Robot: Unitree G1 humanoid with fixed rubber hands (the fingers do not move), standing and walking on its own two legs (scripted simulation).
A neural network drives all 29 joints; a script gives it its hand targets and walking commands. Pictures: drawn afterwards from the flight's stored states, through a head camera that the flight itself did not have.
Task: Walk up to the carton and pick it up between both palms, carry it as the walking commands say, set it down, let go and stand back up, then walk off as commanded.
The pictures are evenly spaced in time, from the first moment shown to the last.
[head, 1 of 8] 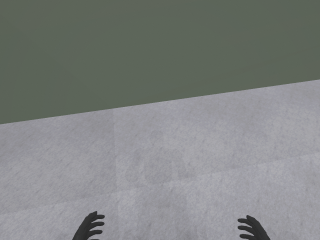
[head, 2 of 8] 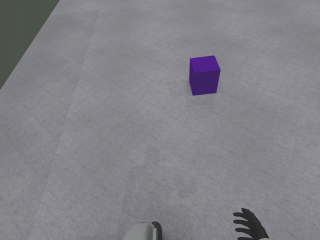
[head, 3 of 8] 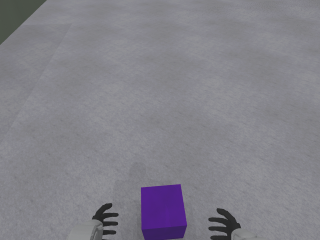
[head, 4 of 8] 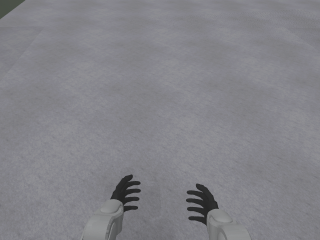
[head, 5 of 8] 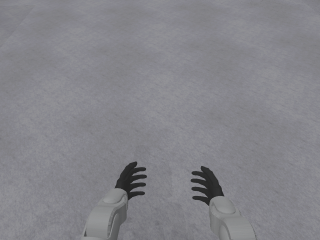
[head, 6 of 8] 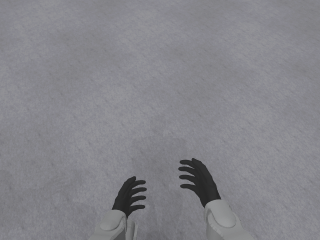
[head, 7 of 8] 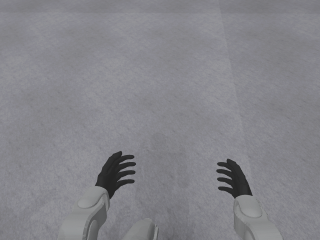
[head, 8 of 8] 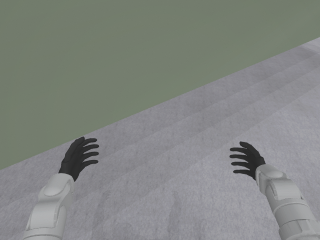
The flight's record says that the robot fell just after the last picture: no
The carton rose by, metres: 0.02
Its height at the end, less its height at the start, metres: +0.00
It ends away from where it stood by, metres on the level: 0.22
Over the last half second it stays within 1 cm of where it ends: yes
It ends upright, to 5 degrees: yes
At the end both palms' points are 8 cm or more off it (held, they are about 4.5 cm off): yes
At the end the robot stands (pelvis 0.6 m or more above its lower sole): yes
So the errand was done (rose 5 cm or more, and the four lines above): no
